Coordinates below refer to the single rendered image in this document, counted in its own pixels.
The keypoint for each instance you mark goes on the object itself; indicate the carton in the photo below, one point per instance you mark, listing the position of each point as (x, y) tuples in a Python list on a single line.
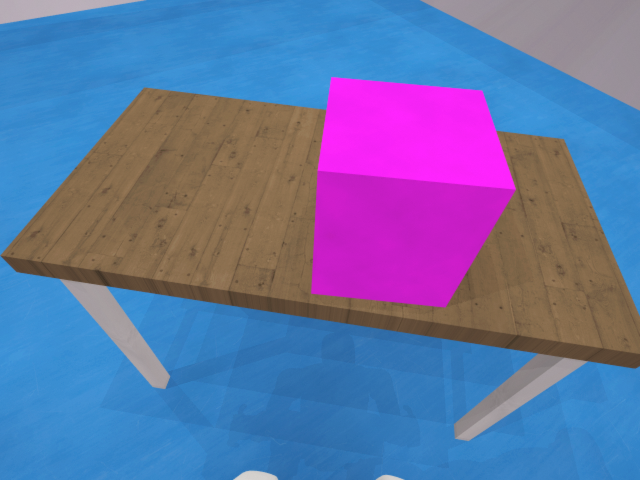
[(411, 181)]

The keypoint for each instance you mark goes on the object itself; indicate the table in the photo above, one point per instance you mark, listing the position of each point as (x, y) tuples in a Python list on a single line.
[(213, 199)]

